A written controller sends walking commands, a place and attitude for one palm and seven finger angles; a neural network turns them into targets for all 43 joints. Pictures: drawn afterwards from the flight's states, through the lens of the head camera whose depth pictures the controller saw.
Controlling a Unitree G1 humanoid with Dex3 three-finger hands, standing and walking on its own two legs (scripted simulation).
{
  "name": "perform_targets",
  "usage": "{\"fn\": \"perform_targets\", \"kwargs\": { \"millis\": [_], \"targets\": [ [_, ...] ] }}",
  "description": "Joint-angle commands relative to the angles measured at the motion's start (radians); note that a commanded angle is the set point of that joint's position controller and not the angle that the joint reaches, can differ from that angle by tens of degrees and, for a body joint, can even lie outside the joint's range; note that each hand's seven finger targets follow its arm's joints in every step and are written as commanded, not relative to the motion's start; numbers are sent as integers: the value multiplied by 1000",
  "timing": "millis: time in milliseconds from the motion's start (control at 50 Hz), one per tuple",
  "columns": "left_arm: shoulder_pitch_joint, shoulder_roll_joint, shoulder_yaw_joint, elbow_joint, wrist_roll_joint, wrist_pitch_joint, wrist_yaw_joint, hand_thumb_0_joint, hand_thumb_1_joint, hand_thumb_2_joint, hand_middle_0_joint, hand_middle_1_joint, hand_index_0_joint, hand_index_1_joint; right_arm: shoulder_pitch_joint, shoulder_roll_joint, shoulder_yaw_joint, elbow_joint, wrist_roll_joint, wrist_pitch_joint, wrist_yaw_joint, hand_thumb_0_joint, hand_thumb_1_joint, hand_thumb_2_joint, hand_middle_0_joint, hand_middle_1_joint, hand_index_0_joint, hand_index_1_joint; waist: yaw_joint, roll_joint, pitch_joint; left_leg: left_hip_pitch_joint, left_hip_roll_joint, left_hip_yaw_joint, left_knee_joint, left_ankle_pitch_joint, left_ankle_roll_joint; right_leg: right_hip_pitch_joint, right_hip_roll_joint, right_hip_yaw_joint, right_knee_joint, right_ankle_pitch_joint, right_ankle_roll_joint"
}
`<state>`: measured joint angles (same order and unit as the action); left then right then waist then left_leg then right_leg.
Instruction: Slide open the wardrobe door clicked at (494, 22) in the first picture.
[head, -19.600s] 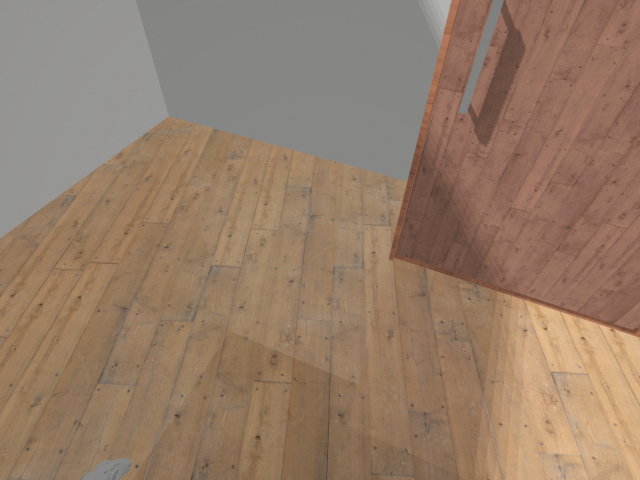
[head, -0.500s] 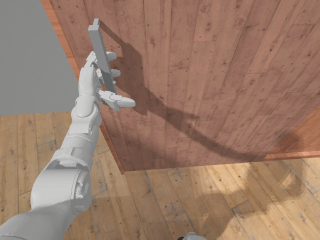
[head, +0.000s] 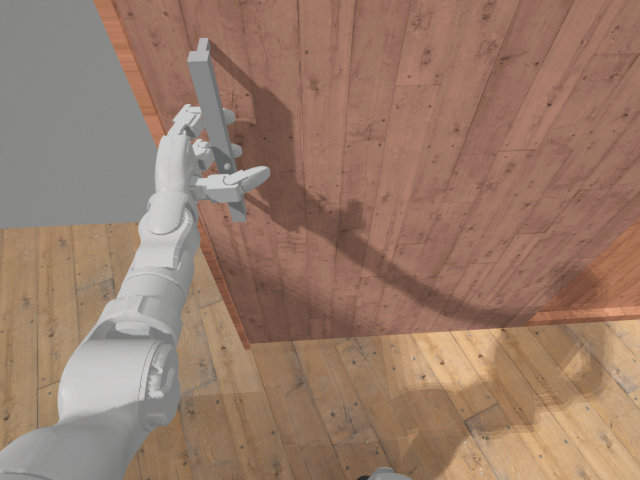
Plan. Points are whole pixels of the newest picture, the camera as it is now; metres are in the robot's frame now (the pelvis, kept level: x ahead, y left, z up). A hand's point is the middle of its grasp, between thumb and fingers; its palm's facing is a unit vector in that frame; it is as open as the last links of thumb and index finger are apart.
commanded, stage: grip the handle and tug to test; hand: left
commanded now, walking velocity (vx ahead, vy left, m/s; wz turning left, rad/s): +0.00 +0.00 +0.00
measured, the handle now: (224, 144) +0.53 +0.13 +0.11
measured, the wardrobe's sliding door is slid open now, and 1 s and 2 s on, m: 0.00 0.00 0.02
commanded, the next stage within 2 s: tug the door sideways, standing still in 1.02 s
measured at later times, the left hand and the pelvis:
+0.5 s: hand (237, 164) +0.48 +0.10 +0.12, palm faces +0.04 -1.00 -0.01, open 5.7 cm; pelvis +0.00 +0.00 +0.00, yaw +0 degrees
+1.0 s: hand (238, 165) +0.48 +0.10 +0.12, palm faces +0.04 -1.00 +0.00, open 5.7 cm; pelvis +0.02 -0.01 +0.00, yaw -2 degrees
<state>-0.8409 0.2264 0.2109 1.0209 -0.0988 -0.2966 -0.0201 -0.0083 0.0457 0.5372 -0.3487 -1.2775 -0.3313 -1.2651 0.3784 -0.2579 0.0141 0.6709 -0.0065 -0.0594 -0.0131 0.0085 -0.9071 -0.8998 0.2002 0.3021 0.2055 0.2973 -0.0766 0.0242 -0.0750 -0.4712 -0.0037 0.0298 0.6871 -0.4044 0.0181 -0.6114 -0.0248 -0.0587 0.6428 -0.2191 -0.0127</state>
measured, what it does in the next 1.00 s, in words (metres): stands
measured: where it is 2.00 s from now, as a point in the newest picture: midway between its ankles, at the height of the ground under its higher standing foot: outside the picture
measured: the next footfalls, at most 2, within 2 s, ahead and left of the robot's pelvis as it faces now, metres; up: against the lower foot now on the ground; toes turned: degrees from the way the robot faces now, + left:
none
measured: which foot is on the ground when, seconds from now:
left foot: down 0.00-1.00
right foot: down 0.00-1.00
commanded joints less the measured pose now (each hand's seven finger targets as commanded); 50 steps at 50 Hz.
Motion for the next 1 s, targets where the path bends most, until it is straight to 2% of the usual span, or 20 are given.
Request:
{"fn": "perform_targets", "kwargs": {
  "millis": [0,60,100,120,180,260,360,420,480,540,600,620,680,700,720,760,800,820,860,980],
  "targets": [
    [-472,129,10,-210,-3,-69,-1,0,480,720,-405,-1340,-405,-1340,85,-133,-45,-81,-3,-31,-3,0,-900,-900,200,300,200,300,-22,-23,-376,5,-5,-34,-104,317,-17,341,34,22,-11,284,-22],
    [-473,124,11,-202,-1,-70,5,0,620,780,-420,-1360,-420,-1360,81,-133,-45,-85,-5,-30,1,0,-900,-900,200,300,200,300,-18,-55,-368,-22,-8,-32,-107,288,-15,356,34,22,-8,278,-22],
    [-483,147,21,-228,12,-81,11,0,713,820,-430,-1373,-430,-1373,84,-131,-46,-85,-5,-29,0,0,-900,-900,200,300,200,300,-13,-14,-385,0,-6,-35,-106,328,-18,353,33,22,-2,293,-24],
    [-484,116,-7,-247,16,-83,13,0,760,840,-435,-1380,-435,-1380,80,-127,-46,-89,-6,-29,3,0,-900,-900,200,300,200,300,-16,11,-394,18,-5,-33,-101,342,-21,340,34,23,-1,296,-24],
    [-465,124,5,-211,16,-77,18,0,900,900,-450,-1400,-450,-1400,90,-132,-50,-84,-6,-25,3,0,-900,-900,200,300,200,300,-22,-59,-379,-1,-2,-32,-98,329,-16,347,36,20,-5,297,-21],
    [-482,98,-15,-214,17,-68,16,0,900,900,-450,-1400,-450,-1400,87,-128,-48,-82,-6,-24,3,0,-900,-900,200,300,200,300,-22,-11,-377,10,-4,-32,-99,333,-19,335,35,21,-5,297,-24],
    [-510,104,-11,-190,21,-60,28,0,900,900,-450,-1400,-450,-1400,93,-127,-46,-76,-8,-20,1,0,-900,-900,200,300,200,300,-36,-63,-354,-26,-8,-30,-104,286,-11,346,34,22,-13,285,-18],
    [-493,98,-22,-235,29,-74,26,0,900,900,-450,-1400,-450,-1400,88,-122,-49,-85,-8,-21,2,0,-900,-900,200,300,200,300,-21,1,-405,10,-8,-30,-99,334,-16,353,33,24,-2,308,-22],
    [-485,103,-15,-211,26,-71,27,0,900,900,-450,-1400,-450,-1400,96,-124,-50,-77,-7,-19,3,0,-900,-900,200,300,200,300,-27,-49,-385,2,-5,-31,-97,332,-13,354,35,22,-7,313,-20],
    [-505,74,-46,-246,28,-77,23,0,900,900,-450,-1400,-450,-1400,79,-119,-47,-85,-6,-22,4,0,-900,-900,200,300,200,300,-27,7,-387,8,-11,-27,-100,311,-13,352,32,27,-10,303,-22],
    [-469,74,-40,-256,20,-78,25,0,900,900,-450,-1400,-450,-1400,84,-120,-49,-87,-6,-23,5,0,-900,-900,200,300,200,300,-24,-15,-407,19,-6,-30,-99,345,-14,365,34,22,-6,326,-21],
    [-445,58,-51,-261,20,-75,20,0,900,900,-450,-1400,-450,-1400,79,-117,-49,-90,-5,-25,7,0,-900,-900,200,300,200,300,-13,9,-404,22,-8,-26,-100,352,-15,367,34,24,-7,330,-23],
    [-371,81,-27,-311,14,-76,18,0,900,900,-450,-1400,-450,-1400,79,-122,-56,-103,-4,-24,9,0,-900,-900,200,300,200,300,5,-37,-448,30,-2,-25,-98,402,-13,411,35,23,-1,373,-23],
    [-357,49,-49,-312,8,-70,13,0,900,900,-450,-1400,-450,-1400,67,-116,-52,-106,-1,-26,11,0,-900,-900,200,300,200,300,3,-4,-424,31,-3,-20,-100,394,-13,404,35,26,-7,374,-23],
    [-349,58,-37,-320,3,-66,13,0,900,900,-450,-1400,-450,-1400,70,-118,-54,-106,-1,-28,12,0,-900,-900,200,300,200,300,2,-54,-421,12,-4,-18,-102,380,-9,425,35,25,-9,383,-21],
    [-301,64,-27,-337,0,-55,11,0,900,900,-450,-1400,-450,-1400,60,-119,-54,-115,0,-27,12,0,-900,-900,200,300,200,300,11,-68,-409,-2,-4,-12,-111,370,-6,446,35,28,-12,391,-21],
    [-260,63,-25,-368,-3,-47,6,0,900,900,-450,-1400,-450,-1400,51,-116,-53,-124,4,-28,11,0,-900,-900,200,300,200,300,26,-29,-407,4,-4,-6,-113,397,-6,460,32,32,-12,413,-24],
    [-252,88,-4,-398,-4,-44,7,0,900,900,-450,-1400,-450,-1400,52,-117,-56,-125,3,-28,11,0,-900,-900,200,300,200,300,30,-34,-426,1,-4,-2,-112,402,-5,478,31,35,-11,429,-24],
    [-204,52,-31,-422,-2,-28,5,0,900,900,-450,-1400,-450,-1400,46,-111,-55,-133,6,-27,13,0,-900,-900,200,300,200,300,32,-46,-407,1,-1,1,-116,429,-4,485,31,33,-13,458,-24],
    [-18,63,-2,-569,-11,12,4,0,900,900,-450,-1400,-450,-1400,33,-100,-65,-162,7,-34,20,0,-900,-900,200,300,200,300,80,-47,-457,-12,8,16,-119,561,0,582,15,48,3,598,-35]
  ]
}}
